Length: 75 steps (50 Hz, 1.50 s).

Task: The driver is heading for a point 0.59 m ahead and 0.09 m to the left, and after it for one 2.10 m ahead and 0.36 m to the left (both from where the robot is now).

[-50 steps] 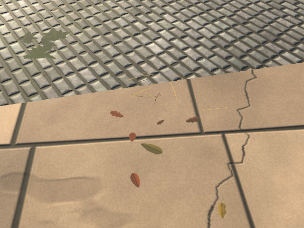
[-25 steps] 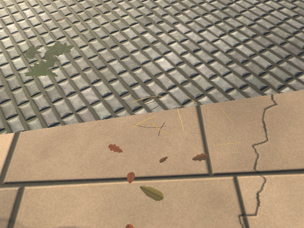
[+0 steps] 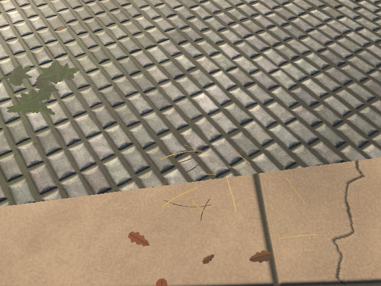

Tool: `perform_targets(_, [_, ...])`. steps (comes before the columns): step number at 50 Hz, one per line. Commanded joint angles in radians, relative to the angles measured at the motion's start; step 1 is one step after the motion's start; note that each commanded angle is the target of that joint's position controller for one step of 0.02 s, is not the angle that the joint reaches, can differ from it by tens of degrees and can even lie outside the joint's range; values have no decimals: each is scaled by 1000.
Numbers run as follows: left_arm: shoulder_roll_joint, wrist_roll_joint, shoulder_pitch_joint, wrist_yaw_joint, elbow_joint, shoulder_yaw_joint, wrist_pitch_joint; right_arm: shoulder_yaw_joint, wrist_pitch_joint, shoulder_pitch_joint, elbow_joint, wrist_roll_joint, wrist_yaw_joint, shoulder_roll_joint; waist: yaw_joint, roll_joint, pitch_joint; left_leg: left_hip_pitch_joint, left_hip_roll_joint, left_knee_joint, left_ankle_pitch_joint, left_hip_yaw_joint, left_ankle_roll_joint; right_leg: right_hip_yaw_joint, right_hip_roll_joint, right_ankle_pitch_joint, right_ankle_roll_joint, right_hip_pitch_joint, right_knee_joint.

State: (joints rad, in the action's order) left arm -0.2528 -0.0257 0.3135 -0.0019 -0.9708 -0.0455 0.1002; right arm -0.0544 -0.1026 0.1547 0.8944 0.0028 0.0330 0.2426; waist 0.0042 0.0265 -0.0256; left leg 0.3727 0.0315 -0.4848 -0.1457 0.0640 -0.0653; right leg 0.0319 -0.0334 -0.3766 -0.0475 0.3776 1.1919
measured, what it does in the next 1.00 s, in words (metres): walks ahead: right foot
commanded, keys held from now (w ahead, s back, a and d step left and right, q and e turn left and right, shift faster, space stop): w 0.48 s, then w+q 0.52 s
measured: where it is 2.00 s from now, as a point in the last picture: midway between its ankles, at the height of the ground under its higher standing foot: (152, 160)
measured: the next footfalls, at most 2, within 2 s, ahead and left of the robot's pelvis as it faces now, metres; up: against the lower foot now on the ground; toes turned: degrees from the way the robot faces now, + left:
right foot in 0.46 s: +0.44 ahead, -0.16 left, +0.00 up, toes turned -3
left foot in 1.08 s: +0.71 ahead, +0.12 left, +0.00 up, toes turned +17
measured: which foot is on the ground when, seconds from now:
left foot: down 0.00-0.48, up 0.50-1.00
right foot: up 0.00-0.44, down 0.46-1.00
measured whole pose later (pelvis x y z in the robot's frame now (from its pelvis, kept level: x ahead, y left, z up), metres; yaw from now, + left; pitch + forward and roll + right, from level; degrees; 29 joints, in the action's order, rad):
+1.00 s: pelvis +0.54 -0.05 +0.00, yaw +13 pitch +1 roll -2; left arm -0.12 0.10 0.51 0.04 -1.07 0.00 0.12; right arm -0.04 -0.04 0.07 0.89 -0.06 0.08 0.18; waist 0.05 -0.02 0.00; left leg 0.62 -0.05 -0.65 -0.02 0.00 -0.08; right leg -0.27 0.02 -0.35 0.00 -0.17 0.17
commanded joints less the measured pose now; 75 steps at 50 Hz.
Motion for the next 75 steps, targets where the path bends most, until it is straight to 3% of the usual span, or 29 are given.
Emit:
perform_targets(1, [-77, 7, 12, -10, 66, -29, 0, -11, -14, 44, -20, -14, 5, 70, 6, -101, 80, -225, -265, 300, 94, -325, -168, 48, -112, 101, -9, 210, -9])
perform_targets(9, [-46, 20, -190, -8, 131, -33, -22, -21, -4, 166, 37, -2, -32, 128, -25, -79, -6, -235, -226, 372, 192, -167, -150, 11, -113, 415, 38, 329, -386])
perform_targets(10, [49, 163, -123, 41, 93, 20, -30, 23, -35, 286, 76, -116, 6, -18, -40, -91, -14, -281, -233, 348, 140, -152, -208, -10, -89, 501, 34, 346, -412])
perform_targets(14, [-29, 110, -298, 63, 162, 6, -44, 14, -39, 337, 106, -84, 52, 70, -71, -87, -55, -347, -270, 347, 163, -162, -221, -24, -63, 473, 9, 354, -544])
perform_targets(21, [-53, 80, -366, 49, 202, 3, -40, 1, -7, 316, 120, -73, 26, 112, -32, -102, -57, -507, -312, 289, 390, -126, -146, -72, 5, 352, -58, 177, -694])
perform_targets(23, [-113, 52, -215, 41, 163, -27, -17, -7, -8, 326, 121, -82, 20, 119, 41, -75, 76, -391, -202, 63, 622, -36, -58, -110, 55, 420, -116, -194, -654])
perform_targets(24, [-142, 59, -40, 42, 115, -27, -9, 16, -15, 476, 125, -95, 14, 24, 29, 54, 310, -168, -96, -206, 390, 3, 7, 37, -71, 605, -247, -627, -558])
perform_targets(25, [-162, 62, 224, 37, 55, -31, -12, 46, -26, 526, 107, -105, 40, -40, 125, 227, 485, 167, 61, -492, -242, -38, 57, 511, -326, 401, -422, -995, -771])
perform_targets(26, [-135, 99, 350, 28, -14, -31, -1, 10, -17, 313, 76, -67, 55, 42, 195, 111, 305, 334, 37, -728, -430, -166, 10, 616, -326, 169, -313, -882, -907])
perform_targets(27, [-151, 87, 219, 17, 2, -42, 17, -2, -22, 210, 55, -51, 42, 49, 150, 71, 80, 396, -46, -797, -333, -205, -29, 492, -313, 14, -227, -623, -936])
perform_targets(28, [-103, 77, 108, 4, 19, -34, 16, -7, -24, 201, 57, -65, 18, 58, 104, 50, 7, 341, -106, -771, -265, -197, -44, 385, -291, 45, -215, -430, -970])
perform_targets(30, [14, 82, 20, -8, 37, 0, 7, 18, -19, 206, 59, -83, 4, -39, 27, 5, 11, 221, -159, -725, -147, -198, -51, 238, -275, 252, -215, -267, -1025])
perform_targets(32, [44, 90, 12, -8, 48, 6, 13, 17, -6, 242, 74, -73, 13, -70, -9, 6, 1, 210, -160, -684, -107, -189, -46, 126, -245, 305, -204, -233, -1078])
perform_targets(37, [40, 136, 84, 11, 9, 13, 39, 17, 9, 106, 33, -62, 53, -41, 4, 2, -30, 353, -172, -486, 177, -174, -18, -86, -230, 548, -212, -252, -1096])
perform_targets(43, [-1, 125, 188, 43, -42, 25, 50, 10, 42, -52, -35, -61, 48, -5, 14, 21, -51, 328, -124, -240, 328, -105, 5, -197, -222, 755, -184, -326, -1065])
perform_targets(49, [-18, 124, 272, 38, -87, 13, 21, -7, 51, -169, -74, -59, 40, -1, 24, 33, -79, 358, -85, -172, 60, -64, -20, -243, -270, 830, -150, -578, -1001])
perform_targets(54, [-92, 128, 231, 5, -59, -16, 9, -43, 3, 21, -49, -27, 13, 72, -70, 66, 37, -91, 63, -159, 77, 30, -109, -336, -239, 1214, -77, -437, -633])
perform_targets(55, [-20, 126, 270, -3, -34, 6, 26, -56, -17, 198, -9, -19, -5, 115, -95, -18, 211, -519, -15, -242, 141, -160, -222, -307, -179, 1008, 16, -94, -402])
perform_targets(56, [10, 150, 179, 34, 3, 31, 38, -68, -14, 433, 52, -54, -28, 168, -198, -156, 306, -810, -163, -56, 243, -499, -353, -273, -7, 62, 91, 203, -85])
perform_targets(57, [-22, 105, 33, 77, 64, 20, 35, -66, -20, 598, 132, -75, -16, 175, -250, -101, 305, -913, -253, 94, 226, -690, -357, -76, 68, -213, 67, 393, 135])
perform_targets(58, [-27, 79, -103, 74, 107, 17, 41, -90, -42, 517, 130, -65, -19, 201, -247, -60, 108, -774, -261, 117, 205, -642, -307, 40, 8, -178, 41, 532, 170])
perform_targets(61, [35, 122, -60, 5, 125, 34, 26, -25, -48, 250, 96, -36, 7, 21, -47, -32, 27, -242, -213, 163, 191, -506, -296, 84, -81, -36, 14, 257, 40])
perform_targets(63, [36, 122, -41, -10, 123, 34, -2, -4, -52, 168, 54, -39, 22, -15, 19, -50, -10, -39, -170, 228, 121, -455, -272, 52, -78, 2, 20, 166, -53])
perform_targets(64, [-9, 120, -59, -9, 135, 22, -11, -8, -53, 155, 38, -41, 19, 8, 20, -40, -14, 29, -138, 227, 79, -414, -250, 30, -66, 34, 33, 153, -133])
perform_targets(67, [73, 127, -57, 25, 192, 63, -17, -20, -50, 164, 10, -94, 14, 94, 44, -70, 25, 339, -5, 79, 129, -283, -194, -87, -10, 357, 43, -135, -134])
perform_targets(68, [63, 140, -116, 42, 211, 65, -11, 4, -60, 298, 57, -111, -7, 4, -35, -44, 9, 102, -37, 2, -26, -390, -205, 100, -68, 552, 42, 163, -234])
perform_targets(71, [1, 129, -287, 43, 250, 65, -6, 16, -58, 524, 114, -65, -40, -32, -178, -1, -1, -196, -37, -260, -221, -459, -195, 103, -90, 794, 57, 477, -620])
perform_targets(73, [48, 122, -314, 52, 278, 81, -23, 26, -27, 469, 95, -82, -2, 17, -136, -75, -45, 220, -4, -210, -353, -453, -203, -23, -47, 873, 47, 87, -612])
perform_targets(75, [2, 130, -303, 53, 284, 69, -47, 34, -37, 424, 67, -75, 23, 38, -87, -65, -82, 333, -21, -235, -428, -525, -210, -20, -64, 794, 64, -48, -549])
